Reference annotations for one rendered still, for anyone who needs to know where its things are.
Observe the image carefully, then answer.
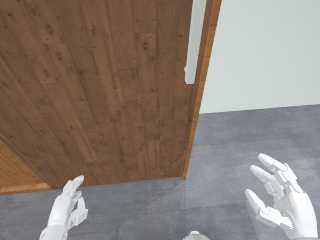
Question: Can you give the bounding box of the wardrobe door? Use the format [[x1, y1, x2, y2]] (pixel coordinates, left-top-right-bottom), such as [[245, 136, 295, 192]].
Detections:
[[0, 0, 214, 190], [0, 140, 45, 188]]

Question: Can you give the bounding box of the left robot forearm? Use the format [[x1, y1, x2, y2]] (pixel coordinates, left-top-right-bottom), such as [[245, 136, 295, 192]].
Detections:
[[39, 224, 68, 240]]

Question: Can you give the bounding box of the robot right shin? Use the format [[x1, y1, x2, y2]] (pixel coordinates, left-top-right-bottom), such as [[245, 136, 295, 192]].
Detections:
[[189, 231, 200, 235]]

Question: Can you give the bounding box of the right robot hand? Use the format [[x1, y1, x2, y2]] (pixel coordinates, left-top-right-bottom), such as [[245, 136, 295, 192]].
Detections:
[[245, 153, 318, 240]]

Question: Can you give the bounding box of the left robot hand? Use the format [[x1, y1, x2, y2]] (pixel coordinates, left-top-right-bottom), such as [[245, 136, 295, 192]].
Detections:
[[47, 175, 88, 230]]

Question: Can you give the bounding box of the handle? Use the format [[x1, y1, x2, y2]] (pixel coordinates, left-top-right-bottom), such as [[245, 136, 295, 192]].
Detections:
[[184, 0, 207, 84]]

